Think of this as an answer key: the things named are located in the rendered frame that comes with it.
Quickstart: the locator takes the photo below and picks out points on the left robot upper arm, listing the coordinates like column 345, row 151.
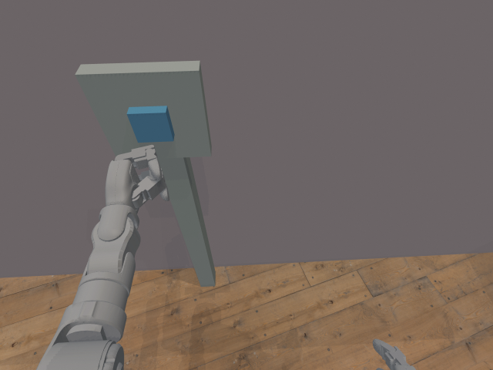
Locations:
column 84, row 355

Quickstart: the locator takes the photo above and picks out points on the robot left forearm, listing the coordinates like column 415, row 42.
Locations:
column 98, row 310

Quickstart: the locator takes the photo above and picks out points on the right robot hand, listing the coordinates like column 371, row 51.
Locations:
column 394, row 358

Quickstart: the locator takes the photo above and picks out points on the panel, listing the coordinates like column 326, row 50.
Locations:
column 112, row 88

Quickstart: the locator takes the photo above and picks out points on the left robot hand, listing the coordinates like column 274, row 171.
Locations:
column 124, row 186

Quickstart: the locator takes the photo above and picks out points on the button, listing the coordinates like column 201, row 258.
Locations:
column 151, row 124

